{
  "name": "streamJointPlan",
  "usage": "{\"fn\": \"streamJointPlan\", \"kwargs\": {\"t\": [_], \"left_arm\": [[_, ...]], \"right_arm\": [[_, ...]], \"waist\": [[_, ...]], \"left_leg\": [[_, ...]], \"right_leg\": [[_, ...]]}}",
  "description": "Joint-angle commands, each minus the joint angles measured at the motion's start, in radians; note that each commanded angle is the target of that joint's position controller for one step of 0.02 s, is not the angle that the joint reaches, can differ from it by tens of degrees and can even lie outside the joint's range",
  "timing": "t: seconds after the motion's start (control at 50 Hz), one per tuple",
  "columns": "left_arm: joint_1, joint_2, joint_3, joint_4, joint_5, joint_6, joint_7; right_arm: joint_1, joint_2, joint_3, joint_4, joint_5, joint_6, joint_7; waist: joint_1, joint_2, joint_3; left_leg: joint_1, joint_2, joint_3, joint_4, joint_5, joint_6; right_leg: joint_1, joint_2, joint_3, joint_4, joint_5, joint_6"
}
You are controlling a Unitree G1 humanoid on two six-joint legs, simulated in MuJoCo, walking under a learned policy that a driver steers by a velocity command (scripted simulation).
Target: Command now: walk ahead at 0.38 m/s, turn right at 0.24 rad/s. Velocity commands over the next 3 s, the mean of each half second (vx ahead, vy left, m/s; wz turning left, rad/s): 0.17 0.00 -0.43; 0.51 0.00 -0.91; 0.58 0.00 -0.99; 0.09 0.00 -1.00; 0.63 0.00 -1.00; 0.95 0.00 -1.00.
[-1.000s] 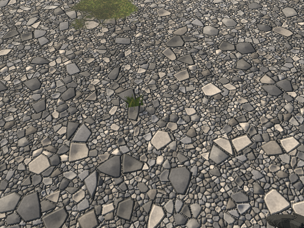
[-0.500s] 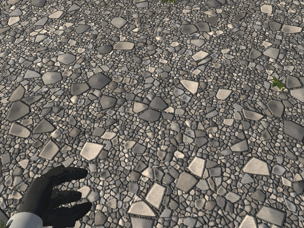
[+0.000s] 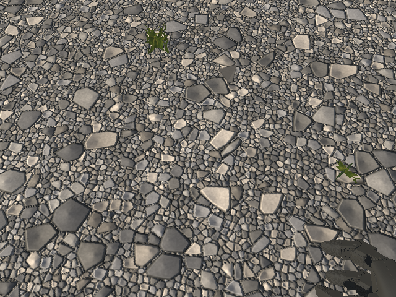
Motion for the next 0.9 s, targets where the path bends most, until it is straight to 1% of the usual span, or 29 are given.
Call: {"fn": "streamJointPlan", "kwargs": {"t": [0.02, 0.04, 0.06, 0.08, 0.12, 0.16, 0.18, 0.2, 0.24, 0.34, 0.4, 0.44, 0.46, 0.48, 0.5, 0.52, 0.54, 0.56, 0.58, 0.6, 0.64, 0.76, 0.78, 0.8, 0.82, 0.84, 0.86, 0.88, 0.9], "left_arm": [[0.150, 0.093, -0.001, -0.044, -0.022, -0.002, -0.015], [0.004, 0.144, 0.016, -0.089, -0.043, 0.003, -0.013], [-0.113, 0.148, 0.015, -0.129, -0.029, 0.007, -0.005], [-0.173, 0.140, 0.020, -0.143, -0.017, 0.014, -0.002], [-0.106, 0.071, 0.013, -0.141, -0.013, 0.038, 0.000], [-0.092, 0.014, -0.002, -0.141, -0.013, 0.048, 0.012], [-0.107, 0.006, -0.007, -0.150, -0.014, 0.049, 0.015], [-0.140, 0.019, -0.008, -0.167, -0.013, 0.047, 0.012], [-0.213, 0.062, 0.001, -0.202, -0.017, 0.048, 0.000], [-0.361, 0.124, 0.036, -0.296, -0.017, 0.082, -0.018], [-0.387, 0.117, 0.050, -0.330, -0.018, 0.089, -0.036], [-0.341, 0.107, 0.061, -0.327, -0.023, 0.083, -0.045], [-0.270, 0.145, 0.081, -0.313, -0.021, 0.078, -0.037], [-0.186, 0.303, 0.126, -0.310, -0.014, 0.077, -0.014], [-0.173, 0.306, 0.123, -0.326, 0.004, 0.069, -0.009], [-0.183, 0.258, 0.110, -0.332, 0.003, 0.051, -0.016], [-0.229, 0.238, 0.106, -0.339, -0.008, 0.039, -0.014], [-0.278, 0.216, 0.102, -0.347, -0.027, 0.040, -0.010], [-0.287, 0.189, 0.095, -0.347, -0.051, 0.046, -0.002], [-0.283, 0.182, 0.091, -0.353, -0.054, 0.050, 0.000], [-0.278, 0.193, 0.091, -0.367, -0.039, 0.046, 0.004], [-0.247, 0.206, 0.094, -0.369, -0.036, 0.032, 0.011], [-0.249, 0.248, 0.103, -0.347, 0.063, 0.045, -0.040], [-0.282, 0.212, 0.099, -0.363, 0.058, 0.048, -0.063], [-0.332, 0.193, 0.090, -0.376, 0.041, 0.049, -0.072], [-0.374, 0.157, 0.080, -0.393, 0.034, 0.044, -0.069], [-0.408, 0.064, 0.052, -0.423, 0.026, 0.029, -0.056], [-0.406, 0.025, 0.029, -0.463, 0.018, 0.021, -0.050], [-0.394, 0.082, 0.032, -0.463, 0.030, 0.021, -0.048]], "right_arm": [[0.485, -0.174, -0.076, 0.060, -0.016, -0.009, 0.009], [0.362, -0.152, -0.076, 0.041, -0.003, -0.002, -0.001], [0.257, -0.121, -0.067, 0.041, 0.010, 0.007, -0.009], [0.230, -0.101, -0.053, 0.053, 0.013, 0.007, -0.013], [0.186, -0.100, -0.049, 0.077, 0.004, 0.007, -0.004], [0.123, -0.089, -0.043, 0.097, 0.001, 0.003, 0.013], [0.103, -0.114, -0.052, 0.104, -0.001, 0.007, 0.012], [0.102, -0.161, -0.069, 0.109, 0.005, 0.017, 0.005], [0.114, -0.198, -0.085, 0.119, 0.014, 0.041, -0.016], [0.119, -0.212, -0.097, 0.134, 0.019, 0.094, -0.045], [0.127, -0.223, -0.105, 0.136, 0.030, 0.118, -0.051], [0.122, -0.218, -0.108, 0.137, 0.041, 0.130, -0.056], [0.161, -0.200, -0.106, 0.150, 0.038, 0.130, -0.053], [0.165, -0.171, -0.097, 0.109, 0.004, 0.120, -0.045], [0.069, -0.138, -0.081, 0.050, -0.015, 0.110, -0.039], [0.034, -0.159, -0.088, 0.053, -0.001, 0.102, -0.026], [0.031, -0.155, -0.089, 0.056, 0.018, 0.101, -0.025], [0.040, -0.155, -0.092, 0.071, 0.013, 0.102, -0.034], [0.050, -0.174, -0.100, 0.068, 0.006, 0.100, -0.036], [0.040, -0.169, -0.101, 0.063, 0.014, 0.095, -0.026], [0.004, -0.160, -0.101, 0.052, 0.034, 0.081, -0.010], [-0.030, -0.134, -0.102, 0.030, 0.049, 0.023, 0.009], [0.056, -0.128, -0.083, 0.062, -0.020, 0.079, 0.007], [0.079, -0.133, -0.088, 0.055, -0.013, 0.097, -0.002], [0.147, -0.136, -0.089, 0.065, -0.002, 0.101, -0.012], [0.267, -0.180, -0.103, 0.090, 0.000, 0.095, -0.024], [0.404, -0.277, -0.124, 0.110, -0.017, 0.083, -0.036], [0.354, -0.373, -0.137, 0.087, -0.045, 0.077, -0.041], [0.263, -0.328, -0.137, 0.065, -0.042, 0.075, -0.036]], "waist": [[-0.220, 0.182, -0.665], [-0.209, 0.111, -0.491], [-0.170, -0.018, -0.318], [-0.144, -0.063, -0.201], [-0.060, -0.010, -0.145], [-0.018, 0.017, -0.134], [-0.017, 0.043, -0.154], [-0.033, 0.073, -0.179], [-0.059, 0.082, -0.206], [-0.103, 0.086, -0.133], [-0.114, 0.083, -0.108], [-0.086, 0.068, -0.123], [-0.062, 0.005, -0.154], [-0.070, -0.259, -0.204], [-0.038, -0.320, -0.289], [-0.023, -0.161, -0.322], [-0.050, -0.099, -0.290], [-0.075, -0.045, -0.253], [-0.089, -0.051, -0.269], [-0.089, -0.084, -0.264], [-0.071, -0.143, -0.209], [-0.054, -0.177, -0.144], [-0.051, -0.267, -0.158], [-0.074, -0.227, -0.124], [-0.132, -0.159, -0.107], [-0.203, -0.069, -0.105], [-0.262, 0.156, -0.144], [-0.205, 0.235, -0.111], [-0.146, 0.168, -0.085]], "left_leg": [[1.110, 0.477, -0.685, 0.046, 0.757, 0.312], [0.953, 0.439, -0.562, -0.018, 0.602, 0.290], [0.739, 0.380, -0.453, -0.073, 0.528, 0.250], [0.556, 0.336, -0.383, -0.129, 0.538, 0.237], [0.345, 0.280, -0.280, -0.203, 0.493, 0.235], [0.219, 0.220, -0.158, -0.227, 0.548, 0.217], [0.215, 0.217, -0.105, -0.227, 0.588, 0.215], [0.237, 0.221, -0.072, -0.227, 0.583, 0.213], [0.285, 0.240, -0.044, -0.235, 0.456, 0.204], [0.333, 0.300, -0.034, -0.251, 0.010, 0.183], [0.418, 0.335, -0.028, -0.190, -0.010, 0.157], [0.441, 0.306, 0.026, -0.067, 0.056, 0.099], [0.392, 0.240, 0.078, 0.084, 0.065, 0.037], [0.130, 0.101, 0.154, 0.401, -0.217, -0.061], [-0.132, -0.043, 0.018, 0.641, -0.695, -0.112], [-0.176, -0.014, -0.123, 0.732, -0.686, -0.099], [-0.186, 0.002, -0.144, 0.730, -0.609, -0.087], [-0.189, 0.015, -0.145, 0.670, -0.540, -0.091], [-0.154, 0.035, -0.151, 0.580, -0.477, -0.088], [-0.109, 0.022, -0.137, 0.522, -0.424, -0.087], [-0.078, -0.012, -0.128, 0.370, -0.388, -0.091], [0.125, -0.054, -0.137, 0.088, -0.364, -0.091], [0.187, -0.054, -0.063, 0.117, -0.389, -0.094], [0.267, -0.056, -0.066, 0.072, -0.375, -0.096], [0.411, -0.050, -0.065, -0.009, -0.315, -0.093], [0.605, 0.002, -0.104, -0.056, -0.345, -0.079], [0.735, 0.242, -0.345, -0.182, -0.599, -0.049], [0.698, 0.449, -0.751, -0.361, -0.924, 0.019], [0.613, 0.495, -0.816, -0.357, -0.969, 0.080]], "right_leg": [[-0.599, -0.010, 0.135, 0.818, -0.099, 0.120], [-0.654, -0.077, 0.088, 0.773, -0.037, 0.122], [-0.669, -0.126, 0.004, 0.703, 0.018, 0.118], [-0.652, -0.141, -0.036, 0.666, 0.030, 0.118], [-0.533, -0.193, -0.057, 0.545, 0.054, 0.114], [-0.442, -0.218, -0.095, 0.300, 0.105, 0.125], [-0.415, -0.218, -0.110, 0.203, 0.161, 0.133], [-0.403, -0.224, -0.126, 0.144, 0.247, 0.138], [-0.413, -0.239, -0.140, 0.074, 0.370, 0.136], [-0.485, -0.271, -0.171, 0.005, 0.328, 0.099], [-0.508, -0.260, -0.213, -0.072, 0.251, 0.069], [-0.427, -0.222, -0.249, -0.224, 0.331, 0.031], [-0.300, -0.215, -0.189, -0.327, 0.501, -0.015], [-0.075, -0.406, 0.132, -0.330, 0.972, -0.138], [0.051, -0.526, 0.387, -0.355, 1.044, -0.329], [0.061, -0.510, 0.339, -0.362, 1.024, -0.317], [0.030, -0.458, 0.255, -0.352, 0.965, -0.260], [-0.019, -0.408, 0.199, -0.354, 0.896, -0.204], [-0.052, -0.374, 0.189, -0.390, 0.635, -0.176], [-0.097, -0.338, 0.209, -0.438, 0.340, -0.170], [-0.157, -0.321, 0.275, -0.523, -0.003, -0.181], [-0.299, -0.281, 0.320, -0.484, -0.031, -0.159], [-0.334, -0.214, 0.271, -0.469, -0.058, -0.139], [-0.426, -0.194, 0.282, -0.448, -0.061, -0.124], [-0.549, -0.172, 0.284, -0.390, -0.089, -0.101], [-0.724, -0.128, 0.242, -0.259, -0.136, -0.061], [-0.865, -0.030, 0.084, 0.049, -0.149, -0.018], [-1.033, -0.002, -0.005, 0.262, -0.034, 0.002], [-1.049, -0.140, -0.028, 0.378, 0.097, 0.003]]}}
